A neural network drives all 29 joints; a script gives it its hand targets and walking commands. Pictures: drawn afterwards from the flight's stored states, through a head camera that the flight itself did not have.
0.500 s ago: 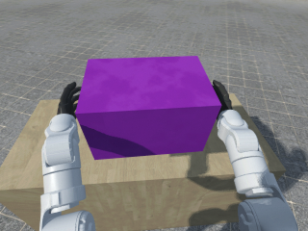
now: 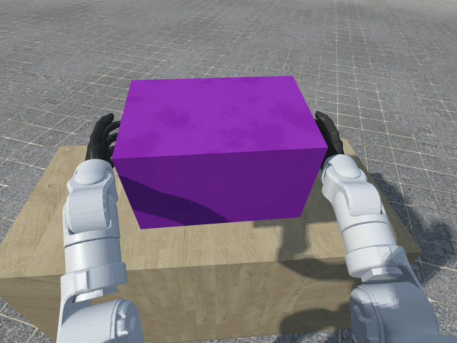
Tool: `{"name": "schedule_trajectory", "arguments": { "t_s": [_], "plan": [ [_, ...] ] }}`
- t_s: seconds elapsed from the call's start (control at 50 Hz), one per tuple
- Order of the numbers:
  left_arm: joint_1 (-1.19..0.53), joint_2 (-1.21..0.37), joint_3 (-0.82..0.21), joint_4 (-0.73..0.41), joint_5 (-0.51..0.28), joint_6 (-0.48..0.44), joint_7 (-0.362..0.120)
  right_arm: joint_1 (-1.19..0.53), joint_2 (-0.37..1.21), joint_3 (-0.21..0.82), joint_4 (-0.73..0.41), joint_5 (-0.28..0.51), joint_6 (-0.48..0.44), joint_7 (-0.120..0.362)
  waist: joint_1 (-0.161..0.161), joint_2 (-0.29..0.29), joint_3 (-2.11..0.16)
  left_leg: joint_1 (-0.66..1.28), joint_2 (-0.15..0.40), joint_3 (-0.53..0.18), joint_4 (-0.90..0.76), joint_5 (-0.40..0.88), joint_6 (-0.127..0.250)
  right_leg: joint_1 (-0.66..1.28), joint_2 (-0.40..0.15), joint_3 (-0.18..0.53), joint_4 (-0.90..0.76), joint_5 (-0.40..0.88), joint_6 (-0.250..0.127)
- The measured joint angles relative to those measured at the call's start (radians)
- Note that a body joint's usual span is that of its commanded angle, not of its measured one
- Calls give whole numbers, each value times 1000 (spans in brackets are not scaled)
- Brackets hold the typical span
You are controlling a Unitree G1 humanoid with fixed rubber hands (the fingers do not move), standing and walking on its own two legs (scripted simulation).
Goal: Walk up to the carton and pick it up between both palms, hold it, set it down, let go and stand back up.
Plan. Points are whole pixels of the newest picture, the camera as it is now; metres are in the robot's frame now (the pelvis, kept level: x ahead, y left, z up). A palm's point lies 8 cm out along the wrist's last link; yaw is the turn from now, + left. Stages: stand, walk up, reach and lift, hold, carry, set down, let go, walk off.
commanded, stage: hold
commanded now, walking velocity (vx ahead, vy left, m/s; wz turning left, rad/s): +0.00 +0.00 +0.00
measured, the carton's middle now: (218, 150) +0.40 +0.00 +0.16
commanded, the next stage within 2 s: none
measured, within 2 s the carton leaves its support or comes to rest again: neither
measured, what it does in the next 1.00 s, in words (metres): stands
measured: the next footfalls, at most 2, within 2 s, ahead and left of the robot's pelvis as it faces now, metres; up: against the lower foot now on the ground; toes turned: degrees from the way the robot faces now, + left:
none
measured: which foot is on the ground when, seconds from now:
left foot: down 0.00-1.00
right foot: down 0.00-1.00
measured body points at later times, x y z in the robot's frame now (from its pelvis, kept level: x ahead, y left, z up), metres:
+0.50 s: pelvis +0.01 +0.00 +0.00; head -0.04 +0.02 +0.45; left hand +0.37 +0.20 +0.18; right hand +0.37 -0.19 +0.17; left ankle +0.01 +0.11 -0.75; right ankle +0.04 -0.12 -0.75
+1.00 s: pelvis +0.00 +0.00 +0.00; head -0.04 +0.02 +0.45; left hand +0.37 +0.20 +0.18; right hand +0.37 -0.19 +0.17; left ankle +0.01 +0.11 -0.75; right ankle +0.04 -0.12 -0.75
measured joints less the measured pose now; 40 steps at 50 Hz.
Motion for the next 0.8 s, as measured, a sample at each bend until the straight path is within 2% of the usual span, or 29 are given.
{"name": "schedule_trajectory", "arguments": {
  "t_s": [0.38, 0.48, 0.62, 0.8],
  "plan": [
    [37, -10, -21, -51, -12, 0, 13, 36, -18, 18, -46, 29, -6, -4, -5, 5, -9, -3, 2, 2, 5, -11, -1, 0, 2, 3, -3, -6, 2],
    [35, -18, -4, -43, 1, 11, 4, 31, -10, 15, -33, 20, 5, -3, -4, 3, 8, 16, 0, 3, -6, -8, 2, 12, 1, 4, -2, -8, 3],
    [57, -5, -26, -81, -21, 8, 14, 50, -16, 29, -67, 38, -7, -10, -6, 7, -8, -1, 2, -4, 3, -11, -2, 4, 3, -3, -6, -8, 2],
    [44, -10, -7, -54, -4, 12, -1, 42, -5, 21, -50, 25, 5, -10, -7, 1, -1, 11, 0, -2, -4, -7, -1, 11, 1, 0, -2, -8, 1]
  ]
}}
